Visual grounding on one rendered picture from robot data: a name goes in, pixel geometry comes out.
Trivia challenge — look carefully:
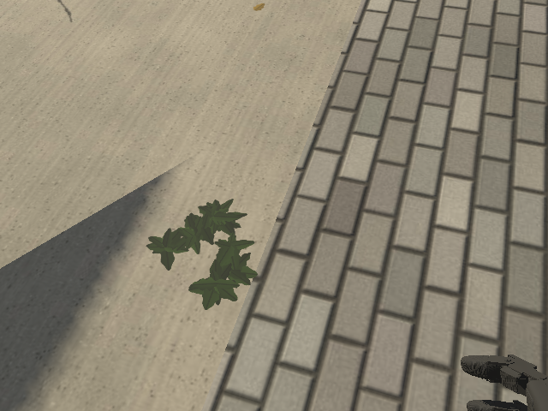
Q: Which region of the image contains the right robot hand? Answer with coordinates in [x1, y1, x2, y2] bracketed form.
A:
[461, 354, 548, 411]

